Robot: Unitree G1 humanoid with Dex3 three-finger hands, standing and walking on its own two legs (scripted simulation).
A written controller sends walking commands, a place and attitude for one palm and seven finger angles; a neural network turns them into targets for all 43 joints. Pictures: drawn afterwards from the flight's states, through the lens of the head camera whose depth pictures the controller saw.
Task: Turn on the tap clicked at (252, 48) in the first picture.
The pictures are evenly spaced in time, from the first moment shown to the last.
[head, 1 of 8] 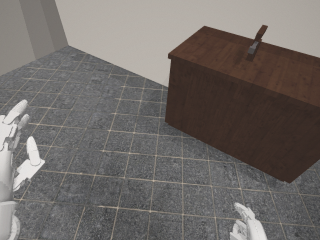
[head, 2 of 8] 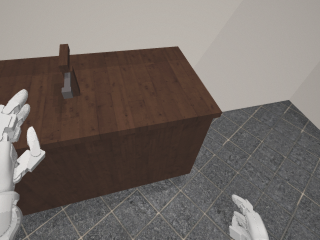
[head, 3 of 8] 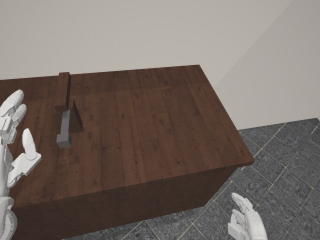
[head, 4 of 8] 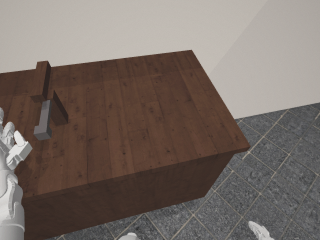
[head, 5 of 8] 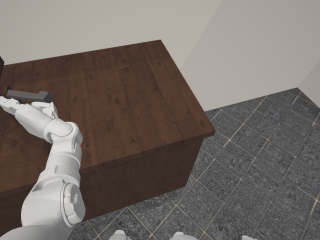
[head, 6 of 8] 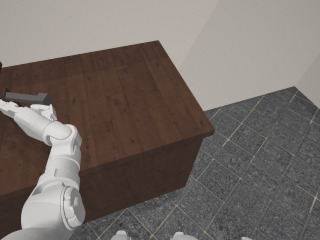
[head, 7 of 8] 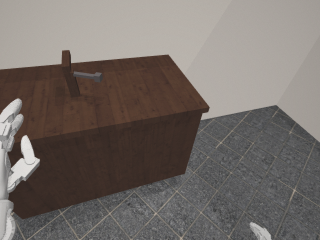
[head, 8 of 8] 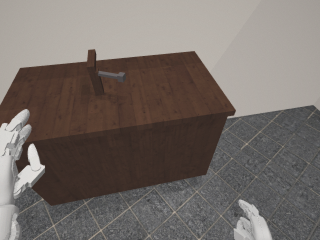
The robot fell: no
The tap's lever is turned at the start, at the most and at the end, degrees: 0 63 63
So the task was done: yes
